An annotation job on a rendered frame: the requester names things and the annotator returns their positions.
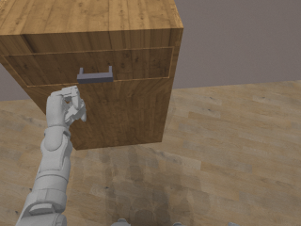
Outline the robot left forearm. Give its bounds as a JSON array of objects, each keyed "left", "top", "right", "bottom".
[{"left": 15, "top": 125, "right": 73, "bottom": 226}]

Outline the drawer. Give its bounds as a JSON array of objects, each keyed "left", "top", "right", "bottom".
[{"left": 4, "top": 46, "right": 173, "bottom": 86}]

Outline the handle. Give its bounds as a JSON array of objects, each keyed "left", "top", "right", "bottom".
[{"left": 76, "top": 66, "right": 114, "bottom": 84}]

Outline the robot left upper arm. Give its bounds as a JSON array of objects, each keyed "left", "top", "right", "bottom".
[{"left": 17, "top": 213, "right": 67, "bottom": 226}]

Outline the cabinet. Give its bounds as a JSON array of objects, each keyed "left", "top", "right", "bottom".
[{"left": 0, "top": 0, "right": 184, "bottom": 151}]

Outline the left robot shin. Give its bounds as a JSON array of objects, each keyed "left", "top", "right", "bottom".
[{"left": 118, "top": 218, "right": 127, "bottom": 222}]

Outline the left robot hand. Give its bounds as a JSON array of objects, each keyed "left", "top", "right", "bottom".
[{"left": 46, "top": 86, "right": 87, "bottom": 130}]

